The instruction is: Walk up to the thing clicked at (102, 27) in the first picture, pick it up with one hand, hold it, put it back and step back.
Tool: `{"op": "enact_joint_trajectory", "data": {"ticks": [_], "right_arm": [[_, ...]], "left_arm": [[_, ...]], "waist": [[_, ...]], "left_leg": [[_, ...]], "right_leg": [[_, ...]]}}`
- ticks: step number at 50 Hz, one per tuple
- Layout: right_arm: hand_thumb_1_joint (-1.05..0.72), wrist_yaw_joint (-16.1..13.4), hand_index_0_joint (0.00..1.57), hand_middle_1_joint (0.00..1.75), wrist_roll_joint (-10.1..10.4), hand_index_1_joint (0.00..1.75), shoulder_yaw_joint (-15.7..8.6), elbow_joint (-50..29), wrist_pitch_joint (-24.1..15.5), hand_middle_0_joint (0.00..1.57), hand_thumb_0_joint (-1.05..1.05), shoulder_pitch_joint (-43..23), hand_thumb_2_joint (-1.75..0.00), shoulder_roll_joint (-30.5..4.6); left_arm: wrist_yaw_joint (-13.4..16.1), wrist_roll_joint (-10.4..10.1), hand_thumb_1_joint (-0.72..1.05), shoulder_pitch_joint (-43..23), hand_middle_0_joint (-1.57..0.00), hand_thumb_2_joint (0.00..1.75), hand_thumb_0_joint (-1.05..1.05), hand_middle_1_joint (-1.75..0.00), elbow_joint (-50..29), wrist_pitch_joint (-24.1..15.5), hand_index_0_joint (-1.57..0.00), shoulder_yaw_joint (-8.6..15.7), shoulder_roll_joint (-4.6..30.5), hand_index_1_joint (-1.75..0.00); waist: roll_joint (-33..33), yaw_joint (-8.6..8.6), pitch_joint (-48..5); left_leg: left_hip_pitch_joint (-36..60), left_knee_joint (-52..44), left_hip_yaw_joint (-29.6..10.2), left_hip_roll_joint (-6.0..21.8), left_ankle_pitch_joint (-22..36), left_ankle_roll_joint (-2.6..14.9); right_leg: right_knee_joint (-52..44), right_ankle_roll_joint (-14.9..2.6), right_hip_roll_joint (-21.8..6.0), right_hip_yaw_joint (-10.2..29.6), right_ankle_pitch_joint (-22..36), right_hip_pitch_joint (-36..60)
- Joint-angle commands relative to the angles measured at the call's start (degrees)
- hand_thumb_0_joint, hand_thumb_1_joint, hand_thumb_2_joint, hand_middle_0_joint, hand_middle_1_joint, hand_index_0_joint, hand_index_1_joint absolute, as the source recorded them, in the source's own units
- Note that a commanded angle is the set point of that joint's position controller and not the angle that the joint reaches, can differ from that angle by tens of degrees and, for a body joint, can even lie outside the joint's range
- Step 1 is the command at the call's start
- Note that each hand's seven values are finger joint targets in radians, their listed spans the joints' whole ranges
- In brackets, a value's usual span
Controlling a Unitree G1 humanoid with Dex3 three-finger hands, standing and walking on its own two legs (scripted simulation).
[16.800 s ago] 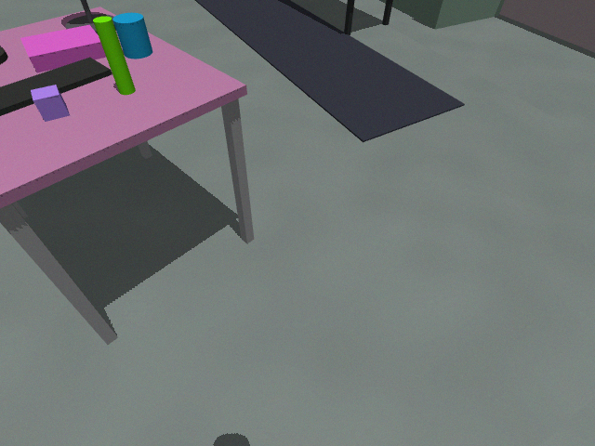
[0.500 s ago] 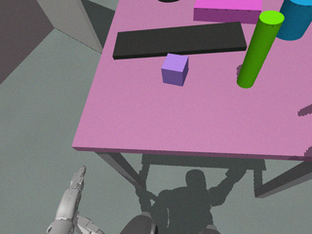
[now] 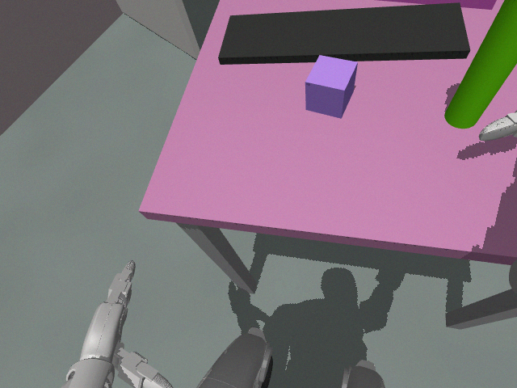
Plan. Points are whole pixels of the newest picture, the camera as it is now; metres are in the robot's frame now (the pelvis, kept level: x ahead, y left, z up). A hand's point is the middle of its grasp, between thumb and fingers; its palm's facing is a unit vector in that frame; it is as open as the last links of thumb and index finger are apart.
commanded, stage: close in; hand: right
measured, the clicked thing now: (492, 64) +0.56 -0.17 +0.13
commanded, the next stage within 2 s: rest palm in 0.28 s
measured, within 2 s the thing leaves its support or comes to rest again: leaves its support in 1.40 s
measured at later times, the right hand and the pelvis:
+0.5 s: hand (474, 81) +0.57 -0.16 +0.10, palm faces +0.04 +1.00 +0.01, open 17.8 cm; pelvis +0.02 +0.00 +0.01, yaw +0 degrees
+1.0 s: hand (471, 70) +0.57 -0.16 +0.11, palm faces +0.07 +1.00 +0.00, open 11.7 cm; pelvis +0.01 +0.00 +0.00, yaw +0 degrees
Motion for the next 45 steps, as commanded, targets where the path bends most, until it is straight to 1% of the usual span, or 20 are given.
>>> {"op": "enact_joint_trajectory", "data": {"ticks": [1,5,9,12,15,17,18,21,23,24,26,30,32,36,38,39,41,42,44,45], "right_arm": [[0.61,-1.0,0.05,0.04,1.0,0.04,-0.7,-11.9,-3.6,0.05,0.0,-25.2,0.0,-13.2],[0.61,-1.4,0.04,0.04,1.3,0.04,0.4,-11.7,-3.7,0.04,0.0,-24.6,0.0,-9.9],[0.61,-2.6,0.04,0.04,1.4,0.04,-0.5,-17.4,-3.8,0.04,0.0,-25.4,0.0,-10.9],[0.61,-3.0,0.03,0.03,1.7,0.03,1.3,-16.8,-3.0,0.04,0.0,-24.2,0.0,-6.5],[0.61,-4.0,0.03,0.03,1.4,0.03,1.1,-20.5,-3.2,0.04,0.0,-26.5,0.0,-7.5],[0.61,-4.2,0.03,0.03,1.6,0.03,3.0,-20.2,-3.3,0.04,0.0,-27.2,0.0,-3.7],[0.61,-4.2,0.03,0.03,1.3,0.03,3.3,-14.3,-2.7,0.04,0.0,-22.3,0.0,-2.4],[0.61,-5.0,0.04,0.05,1.2,0.05,2.3,-22.1,-4.1,0.05,0.0,-29.0,-0.03,-5.3],[0.61,-4.9,0.04,0.05,1.8,0.05,2.9,-14.1,-3.4,0.04,0.0,-21.1,-0.03,-1.2],[0.61,-4.8,0.07,0.05,1.7,0.05,3.2,-9.0,-2.8,0.07,0.0,-16.1,-0.02,0.5],[0.61,-5.5,0.23,0.18,1.5,0.18,0.3,-23.3,-5.1,0.23,0.0,-26.7,-0.05,-6.2],[0.61,-5.8,0.5,0.31,1.2,0.32,2.0,-14.3,-4.2,0.5,0.0,-21.4,-0.1,-2.3],[0.58,-6.9,0.6,0.37,0.7,0.37,0.1,-25.4,-5.9,0.6,0.0,-32.8,-0.12,-8.3],[0.54,-6.6,0.72,0.45,0.1,0.45,4.8,-9.4,-3.1,0.73,0.0,-22.1,-0.16,1.2],[0.53,-7.4,0.8,0.5,-0.3,0.51,1.4,-21.9,-5.3,0.8,0.0,-33.2,-0.2,-6.8],[0.5,-7.4,0.84,0.54,-0.4,0.54,2.1,-19.3,-5.0,0.84,0.0,-33.5,-0.22,-5.8],[0.45,-6.7,0.87,0.58,-0.1,0.58,4.4,-6.9,-2.5,0.87,0.0,-21.9,-0.27,1.2],[0.42,-7.0,0.86,0.59,-0.3,0.59,3.4,-4.6,-2.1,0.87,0.0,-20.0,-0.28,0.4],[0.38,-7.9,0.94,0.66,-0.5,0.66,1.7,-20.3,-5.1,0.94,0.0,-36.2,-0.35,-6.7],[0.35,-7.9,0.98,0.7,-0.4,0.7,1.5,-16.1,-4.7,0.98,0.0,-33.4,-0.38,-5.8]], "left_arm": [[0.7,-0.4,-0.54,-0.4,-0.05,0.03,0.0,-0.05,-12.0,-3.2,-0.06,5.4,9.1,-0.04],[0.2,-0.3,-0.53,3.5,-0.05,0.03,0.0,-0.05,-11.8,-2.7,-0.06,5.4,8.1,-0.04],[0.0,-0.6,-0.52,2.6,-0.04,0.02,0.0,-0.05,-14.7,-2.5,-0.06,7.1,9.5,-0.03],[-0.3,-0.8,-0.53,4.1,-0.05,0.03,0.0,-0.05,-13.3,-2.3,-0.05,7.4,8.7,-0.04],[-0.2,-0.7,-0.53,2.7,-0.04,0.03,0.0,-0.05,-13.5,-2.2,-0.05,8.6,9.8,-0.04],[-0.6,-0.8,-0.54,0.4,-0.05,0.03,0.0,-0.05,-13.5,-2.2,-0.05,6.0,7.1,-0.04],[-0.4,-0.6,-0.54,3.3,-0.05,0.04,0.0,-0.05,-10.2,-2.0,-0.05,8.3,8.9,-0.05],[-0.2,-0.5,-0.6,-0.1,-0.06,0.09,0.0,-0.05,-13.6,-2.2,-0.03,8.8,9.6,-0.08],[-0.5,-0.5,-0.59,4.1,-0.06,0.08,0.0,-0.05,-8.1,-1.6,-0.03,8.5,8.8,-0.07],[-0.8,-0.6,-0.59,4.9,-0.05,0.08,0.0,-0.05,-7.7,-1.4,-0.03,8.2,8.8,-0.07],[-0.9,-0.7,-0.57,-1.6,-0.05,0.06,0.0,-0.05,-15.6,-1.9,-0.05,6.7,8.4,-0.06],[-1.3,-1.0,-0.54,2.9,-0.05,0.05,0.0,-0.05,-13.2,-1.0,-0.05,7.1,7.8,-0.05],[-0.9,-0.5,-0.54,2.2,-0.04,0.04,0.0,-0.05,-15.5,-1.0,-0.05,8.2,9.3,-0.04],[-1.5,-0.8,-0.54,3.3,-0.04,0.05,0.0,-0.04,-12.4,-0.7,-0.05,7.0,7.4,-0.04],[-1.2,-0.4,-0.54,-1.1,-0.04,0.05,0.0,-0.04,-17.6,-1.2,-0.05,7.6,8.7,-0.04],[-1.3,0.0,-0.54,3.0,-0.04,0.04,0.0,-0.04,-13.7,-0.7,-0.05,7.8,8.5,-0.04],[-1.6,-0.3,-0.53,7.1,-0.04,0.04,0.0,-0.04,-8.5,-0.4,-0.05,7.7,7.8,-0.03],[-1.7,-0.5,-0.53,2.1,-0.04,0.04,0.0,-0.04,-11.8,-0.9,-0.05,6.5,7.4,-0.03],[-1.1,0.0,-0.53,-3.5,-0.04,0.03,0.0,-0.04,-16.9,-1.4,-0.05,8.5,9.4,-0.03],[-1.1,0.2,-0.53,0.5,-0.04,0.03,0.0,-0.04,-13.0,-1.0,-0.05,8.3,9.1,-0.03]], "waist": [[-11.1,-0.33,-30.5],[-13.0,0.45,-29.9],[-12.4,-0.65,-32.9],[-12.8,-0.32,-32.0],[-13.6,-0.98,-34.6],[-14.2,-1.86,-33.4],[-13.8,-1.16,-31.7],[-14.4,-1.28,-36.7],[-12.3,-1.01,-30.2],[-10.0,-1.21,-27.4],[-10.8,-2.47,-37.7],[-9.4,-0.7,-32.0],[-12.2,-0.07,-38.3],[-9.7,1.06,-26.8],[-12.6,-0.44,-36.5],[-15.4,-0.67,-36.3],[-12.3,-0.14,-26.2],[-8.4,-0.22,-25.3],[-12.5,-0.72,-36.5],[-13.3,-1.07,-35.1]], "left_leg": [[17.5,-5.9,1.6,-1.5,15.3,2.69],[15.5,-4.9,1.9,-1.6,17.6,2.84],[18.1,-4.8,1.4,-1.2,19.8,2.65],[16.8,-4.8,1.6,-1.4,20.5,2.72],[18.9,-5.1,1.1,-1.2,22.0,2.54],[17.8,-5.0,1.4,-1.3,20.6,2.95],[17.0,-5.1,1.6,-1.4,21.3,2.8],[18.6,-5.0,1.3,-1.3,22.6,2.73],[16.7,-4.7,1.5,-1.4,23.1,2.78],[17.4,-5.1,1.6,-1.4,23.9,2.51],[23.6,-4.3,0.8,-0.9,27.0,2.24],[21.6,-5.1,1.0,-1.1,25.9,2.17],[21.7,-4.9,0.3,-0.9,27.3,2.0],[17.1,-6.6,1.0,-1.1,22.0,2.24],[18.7,-5.0,1.0,-1.1,23.4,2.49],[17.3,-5.0,0.9,-1.1,22.4,2.64],[15.0,-5.9,1.4,-1.2,20.1,2.6],[15.8,-6.2,1.6,-1.3,19.7,2.35],[18.8,-5.0,1.0,-1.0,20.6,2.49],[18.3,-4.8,1.2,-1.1,19.9,2.63]], "right_leg": [[-7.3,-2.7,2.1,-1.4,16.8,18.8],[-6.8,-2.42,2.1,-1.4,20.8,21.7],[-6.5,-2.71,2.3,-2.0,21.5,22.1],[-6.4,-2.5,2.3,-1.8,23.9,24.1],[-6.1,-2.62,2.5,-2.3,24.4,24.6],[-7.0,-2.16,2.5,-2.0,25.3,25.4],[-6.9,-2.2,2.4,-2.0,25.9,25.5],[-6.7,-2.15,2.3,-1.9,28.3,28.4],[-6.6,-2.19,2.2,-1.9,28.9,25.0],[-6.8,-2.35,2.5,-2.0,28.2,22.7],[-6.6,-2.44,2.6,-2.2,28.8,24.3],[-7.2,-2.63,3.1,-2.3,26.9,23.2],[-5.8,-2.89,2.5,-2.5,28.8,27.1],[-7.4,-2.84,2.8,-2.4,24.0,23.0],[-7.2,-2.3,2.1,-1.8,28.5,27.7],[-6.9,-2.21,2.4,-2.3,28.5,29.4],[-7.6,-2.27,2.6,-2.2,25.0,24.0],[-8.0,-2.57,2.5,-1.8,22.9,20.9],[-7.6,-2.39,2.2,-1.9,24.2,25.6],[-7.6,-2.19,2.4,-2.1,23.9,25.5]]}}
